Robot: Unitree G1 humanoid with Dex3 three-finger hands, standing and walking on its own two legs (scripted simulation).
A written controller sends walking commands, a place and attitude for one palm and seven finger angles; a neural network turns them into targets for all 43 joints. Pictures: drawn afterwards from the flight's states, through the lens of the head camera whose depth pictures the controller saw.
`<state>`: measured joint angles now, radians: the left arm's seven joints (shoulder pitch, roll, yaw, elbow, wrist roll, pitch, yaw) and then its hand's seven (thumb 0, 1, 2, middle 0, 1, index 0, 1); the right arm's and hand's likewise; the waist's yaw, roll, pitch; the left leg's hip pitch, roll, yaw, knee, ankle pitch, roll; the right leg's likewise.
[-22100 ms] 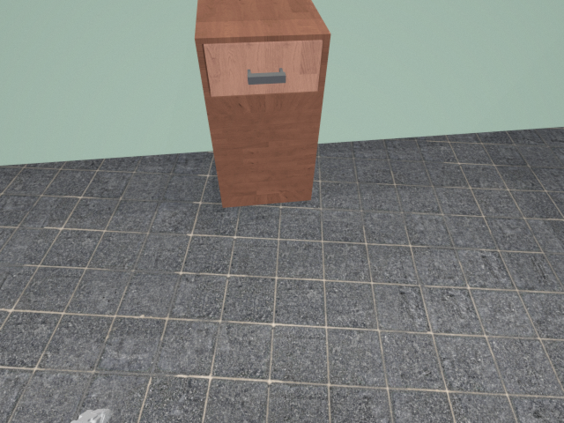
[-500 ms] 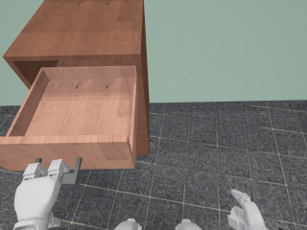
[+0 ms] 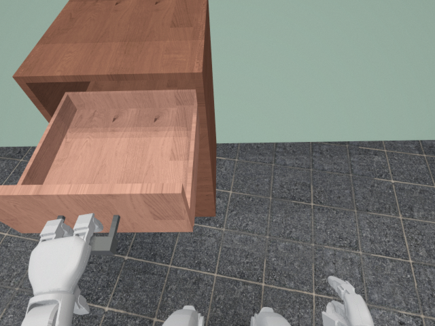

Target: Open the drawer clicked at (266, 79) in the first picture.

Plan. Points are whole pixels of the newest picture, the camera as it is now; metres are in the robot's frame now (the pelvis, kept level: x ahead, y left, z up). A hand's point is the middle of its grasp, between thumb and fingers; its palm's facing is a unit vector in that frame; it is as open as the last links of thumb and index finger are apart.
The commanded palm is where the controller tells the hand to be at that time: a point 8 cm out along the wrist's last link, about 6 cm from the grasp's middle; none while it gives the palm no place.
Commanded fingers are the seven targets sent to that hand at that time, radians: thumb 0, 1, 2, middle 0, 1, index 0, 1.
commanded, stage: lift the hand off the handle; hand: left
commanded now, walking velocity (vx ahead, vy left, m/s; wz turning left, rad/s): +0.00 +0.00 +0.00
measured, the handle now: (84, 233) +0.28 +0.28 -0.01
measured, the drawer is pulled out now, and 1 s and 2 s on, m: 0.30 0.30 0.30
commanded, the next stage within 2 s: none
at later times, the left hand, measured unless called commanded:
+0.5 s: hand (65, 252) +0.23 +0.29 +0.01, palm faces -0.02 -0.04 -1.00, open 13.7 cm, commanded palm +0.21 +0.29 +0.07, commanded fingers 0.00 -0.50 0.30 -0.30 -1.20 -0.30 -1.20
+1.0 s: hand (50, 246) +0.23 +0.29 +0.05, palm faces +0.01 -0.07 -1.00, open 13.9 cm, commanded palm +0.20 +0.29 +0.11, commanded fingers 0.00 -0.50 0.30 -0.30 -1.20 -0.30 -1.20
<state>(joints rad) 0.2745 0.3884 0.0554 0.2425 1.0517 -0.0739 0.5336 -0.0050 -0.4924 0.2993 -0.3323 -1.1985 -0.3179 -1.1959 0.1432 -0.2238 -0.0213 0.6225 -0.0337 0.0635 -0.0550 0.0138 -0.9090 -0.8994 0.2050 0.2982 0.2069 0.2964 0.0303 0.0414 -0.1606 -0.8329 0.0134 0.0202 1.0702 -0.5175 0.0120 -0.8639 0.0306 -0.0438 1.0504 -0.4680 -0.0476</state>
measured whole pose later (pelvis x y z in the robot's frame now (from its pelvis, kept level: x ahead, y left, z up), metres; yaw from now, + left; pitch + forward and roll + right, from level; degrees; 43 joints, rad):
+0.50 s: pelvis +0.01 +0.00 +0.02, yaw +0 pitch +13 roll +0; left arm 0.30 0.41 0.07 0.19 1.02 -0.06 0.47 -0.01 -0.49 0.30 -0.33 -1.20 -0.36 -1.21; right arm 0.15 -0.24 -0.03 0.61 -0.02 0.06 -0.05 0.01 -0.91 -0.90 0.20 0.30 0.21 0.30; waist 0.03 0.05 -0.13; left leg -0.68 0.01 0.02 0.92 -0.47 0.02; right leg -0.71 0.03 -0.04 0.90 -0.43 -0.04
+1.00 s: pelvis +0.03 +0.02 +0.04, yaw +0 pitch +10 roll -1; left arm 0.39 0.41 0.06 0.01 0.99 -0.05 0.39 -0.01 -0.49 0.30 -0.32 -1.20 -0.32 -1.20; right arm 0.14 -0.23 -0.02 0.59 -0.02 0.06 -0.02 0.01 -0.91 -0.90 0.20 0.30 0.21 0.30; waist 0.06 0.06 -0.12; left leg -0.55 0.00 0.03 0.82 -0.45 0.03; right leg -0.58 0.02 -0.02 0.80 -0.40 -0.02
